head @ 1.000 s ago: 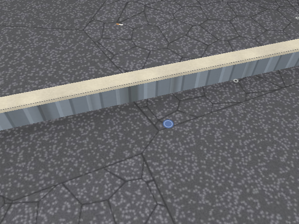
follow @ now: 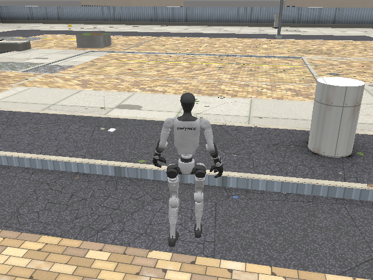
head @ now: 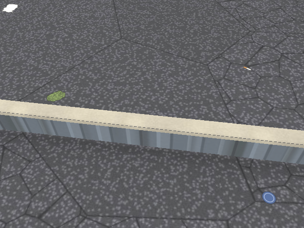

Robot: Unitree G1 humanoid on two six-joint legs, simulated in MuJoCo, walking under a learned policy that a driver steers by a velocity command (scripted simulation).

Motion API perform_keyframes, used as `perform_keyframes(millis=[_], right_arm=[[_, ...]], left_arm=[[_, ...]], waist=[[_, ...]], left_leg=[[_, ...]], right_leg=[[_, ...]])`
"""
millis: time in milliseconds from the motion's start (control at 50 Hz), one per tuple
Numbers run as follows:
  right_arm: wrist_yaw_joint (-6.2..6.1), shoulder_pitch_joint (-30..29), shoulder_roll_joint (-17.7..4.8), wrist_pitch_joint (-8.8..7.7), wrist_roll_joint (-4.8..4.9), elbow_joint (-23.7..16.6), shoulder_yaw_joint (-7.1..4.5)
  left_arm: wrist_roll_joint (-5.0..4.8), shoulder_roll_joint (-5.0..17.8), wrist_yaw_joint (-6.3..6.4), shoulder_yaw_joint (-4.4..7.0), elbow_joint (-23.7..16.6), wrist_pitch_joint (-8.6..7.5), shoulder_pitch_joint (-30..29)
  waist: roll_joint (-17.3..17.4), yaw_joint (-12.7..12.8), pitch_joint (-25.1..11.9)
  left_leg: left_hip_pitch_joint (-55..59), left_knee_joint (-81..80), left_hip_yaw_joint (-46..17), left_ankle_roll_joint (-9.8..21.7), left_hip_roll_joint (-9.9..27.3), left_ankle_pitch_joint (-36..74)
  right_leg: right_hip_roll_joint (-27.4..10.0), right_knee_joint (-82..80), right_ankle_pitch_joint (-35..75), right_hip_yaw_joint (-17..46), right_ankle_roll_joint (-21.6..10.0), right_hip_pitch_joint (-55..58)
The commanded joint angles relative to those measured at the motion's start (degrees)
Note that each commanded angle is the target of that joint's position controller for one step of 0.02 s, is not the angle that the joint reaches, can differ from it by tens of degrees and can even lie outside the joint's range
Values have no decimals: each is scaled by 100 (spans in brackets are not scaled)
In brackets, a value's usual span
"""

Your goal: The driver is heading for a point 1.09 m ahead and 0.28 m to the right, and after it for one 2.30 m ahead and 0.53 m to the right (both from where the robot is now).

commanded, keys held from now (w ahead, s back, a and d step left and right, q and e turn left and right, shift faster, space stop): w+shift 0.28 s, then w+e+shift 0.72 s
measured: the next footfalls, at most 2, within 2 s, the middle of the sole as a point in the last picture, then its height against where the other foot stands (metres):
left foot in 0.46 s outside the picture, level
right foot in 0.92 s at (184, 169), level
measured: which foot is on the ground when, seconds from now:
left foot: down 0.00-0.00, up 0.02-0.44, down 0.46-0.92, up 0.94-1.00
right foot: down 0.00-0.48, up 0.50-0.90, down 0.92-1.00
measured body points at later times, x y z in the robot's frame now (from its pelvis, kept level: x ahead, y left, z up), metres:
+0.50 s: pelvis +0.34 +0.01 -0.03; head +0.39 +0.00 +0.42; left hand +0.28 +0.27 -0.15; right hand +0.57 -0.24 -0.10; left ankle +0.47 +0.09 -0.74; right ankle +0.07 -0.10 -0.68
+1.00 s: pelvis +0.76 -0.10 -0.03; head +0.77 -0.10 +0.42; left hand +0.98 +0.10 -0.15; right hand +0.75 -0.37 -0.15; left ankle +0.66 +0.11 -0.55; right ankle +0.80 -0.13 -0.74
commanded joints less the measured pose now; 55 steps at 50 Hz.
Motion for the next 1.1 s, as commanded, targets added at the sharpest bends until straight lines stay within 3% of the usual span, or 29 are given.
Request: perform_keyframes(millis=[20, 40, 60, 80, 140, 280, 340, 400, 440, 460, 480, 500, 520, 540, 600, 640, 680, 780, 840, 880, 900, 920, 940, 960, 980, 1000, 1020, 1040, 1100], right_arm=[[-56, -892, 5, -239, 30, -777, 68], [-79, -841, -189, -257, 88, -878, 41], [-80, -938, -435, -218, 4, -778, 2], [0, -962, -490, -221, -79, -711, -4], [181, -870, -439, -100, -221, -623, 33], [258, -2345, -234, -30, -114, -1091, 220], [265, -2785, -182, -69, -100, -1268, 292], [112, -2420, -379, -105, -102, -1169, 245], [-96, -584, -840, -137, -86, -632, 50], [-209, 576, -1146, -161, -159, -307, -68], [-275, 1015, -1669, -210, -431, -235, -222], [-176, 770, -1575, -196, -381, -293, -208], [-152, 86, -1128, -186, -298, -296, -145], [-146, -244, -759, -219, -232, -282, -67], [-156, -296, -350, -330, -126, 10, 53], [-110, -205, -215, -428, 25, 206, 77], [-77, -245, -208, -508, 13, 249, 82], [-174, -124, -475, -594, -8, 380, 67], [-340, -53, -928, -467, -56, 295, 15], [-415, -668, -1108, -273, -129, 48, -59], [-338, -1059, -1167, -162, -33, -161, -99], [-175, -1556, -1039, -93, 116, -282, -106], [-111, -1121, -79, -222, -127, -579, 155], [-144, -645, 3, -362, -159, -1120, 277], [-148, -860, -147, -483, -182, -1212, 321], [-136, -1148, -172, -506, -245, -1243, 350], [-136, -1275, 29, -450, -393, -1270, 431], [-121, -1288, 260, -314, -460, -1361, 532], [-294, -2507, 855, 24, -293, -2161, 752]], left_arm=[[197, 1479, 220, 352, 148, -211, 2164], [160, 1622, 171, 429, 144, -191, 1929], [92, 1166, 131, 330, -3, -180, 1450], [20, 874, 103, 243, -68, -207, 1251], [-42, 603, 125, 122, 23, -305, 1235], [-159, 534, 104, 85, 444, -430, 2013], [-173, 661, 170, 83, 620, -446, 2202], [-168, 1027, 215, 127, 698, -409, 2018], [-95, 1300, 253, 186, 739, -335, 1821], [-88, 1119, 246, 155, 659, -334, 1618], [-231, 152, 183, -39, 402, -353, 2114], [-408, 276, 150, -24, 308, -341, 2136], [-330, 589, 154, 60, 242, -272, 1468], [-278, 554, 100, 44, 233, -235, 1227], [-64, 187, -32, -7, 260, 28, 1190], [-53, 72, -105, -29, 81, 168, 787], [-53, 34, -175, -82, -150, 202, 285], [-100, 143, -306, -189, -595, 140, -863], [-79, 278, -141, -173, -516, 241, -194], [-72, 760, -8, 37, -160, 273, 1364], [-82, 1071, 69, 237, 213, 212, 2528], [-248, 1175, 129, 429, 378, 173, 2762], [-154, 1675, 149, 485, 318, 217, 1981], [-90, 1902, 149, 520, -50, 257, 1645], [-17, 1507, 212, 462, -82, 310, 1618], [5, 1095, 263, 344, 27, 308, 1624], [-54, 929, 274, 258, 83, 225, 1565], [-91, 819, 292, 188, 98, 99, 1552], [36, 724, 200, 45, 415, -254, 1845]], waist=[[-1731, 1257, -167], [-1704, 967, 75], [-634, 733, 404], [-298, 612, 366], [-569, 358, 522], [-438, 610, 1191], [-432, 613, 1286], [-648, 240, 771], [-821, -651, -308], [-626, -1167, -901], [965, -748, -1766], [1505, -547, -2104], [928, -369, -870], [422, -219, -188], [457, 233, 460], [430, 326, 767], [371, 378, 990], [117, 366, 1280], [623, 820, 553], [750, 1696, -166], [464, 2170, -583], [-840, 2340, -85], [-1699, 1088, 581], [-1001, 624, -1010], [-369, 561, -548], [171, 426, 211], [432, 223, 481], [415, 47, 688], [68, 74, 1029]], left_leg=[[-3217, 2776, 277, 393, 162, -458], [-4530, 3859, 150, 408, -225, -691], [-4828, 4466, -149, 445, 208, -140], [-4629, 4441, -117, 385, 390, 289], [-4100, 4176, 287, 72, 761, 883], [-3974, 2345, 1134, -136, 889, 2008], [-3303, 1427, 1273, 5, 759, 2186], [-2014, 964, 1340, 200, 272, 1653], [68, 809, 1184, 336, 85, 1008], [1729, 895, 650, 363, 726, 647], [3271, 472, -1692, 526, 2513, -2099], [3099, -834, -3885, 621, 3059, -3433], [2167, -1019, -3095, 465, 2721, -3292], [1284, -1064, -2146, 450, 2578, -2119], [-40, -1427, -380, 253, 2177, -233], [-168, -1630, 457, 74, 1994, 434], [-373, -1782, 1217, -44, 1821, 1336], [-182, -1803, 2504, -252, 1445, 4155], [1068, -417, 2598, -354, 1904, 8672], [914, 1374, 2424, -220, 2076, 9223], [234, 3132, 2210, -28, 1939, 8466], [-1108, 5934, 2297, -172, 728, 3720], [-3786, 8158, 1668, -351, 101, -559], [-4182, 8436, 490, -318, 198, -299], [-4746, 8317, 326, -340, 407, -91], [-5242, 8460, 407, -310, 604, -58], [-5355, 8637, 455, -285, 721, -99], [-5535, 8996, 565, -303, 811, -201], [-7014, 11084, 773, -238, 826, -1123]], right_leg=[[-1739, -1277, -2780, 2731, -565, 3358], [-2234, -1803, -3738, 4734, -972, 3301], [-2064, -1558, -3523, 4103, -932, 3040], [-1734, -1421, -2944, 3364, -790, 2703], [-1123, -1920, -2030, 2238, -651, 1923], [-722, -2611, 683, 923, -848, 1727], [-908, -2726, 2387, 916, -909, 1982], [-1002, -1772, 5429, 795, -850, 2417], [-956, 373, 6179, 810, -718, 2173], [-689, 1964, 4721, 779, -670, 990], [50, 4225, 591, 555, -608, -883], [387, 5123, -1244, 930, -731, -1678], [-12, 5230, -610, 903, -770, -2123], [-266, 4959, -152, 810, -726, -2060], [-637, 4664, -39, 710, -520, -1623], [-768, 4646, 240, 598, -459, -2009], [-764, 4371, 871, 392, -408, -2195], [-309, 2048, 1941, -514, -636, -1531], [229, 2397, 1047, -1039, -1054, -924], [362, 2179, 654, -772, -1377, 616], [515, 1336, 802, -501, -1500, 2076], [510, -88, 1467, -106, -1656, 2791], [-151, 1035, 3997, 1519, -1819, 3266], [-982, -73, 2380, 3742, -2681, 3862], [-1335, -1258, -135, 4692, -2633, 3363], [-1233, -1500, -1230, 4614, -2417, 2717], [-973, -1321, -1146, 4182, -2188, 1974], [-743, -1216, -1001, 3797, -2052, 1210], [-701, -1522, -1129, 3479, -1868, 43]])
Over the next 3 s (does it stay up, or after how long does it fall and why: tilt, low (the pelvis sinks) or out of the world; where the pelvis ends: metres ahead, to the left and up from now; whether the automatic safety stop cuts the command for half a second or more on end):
stays up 2.40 -0.55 0.13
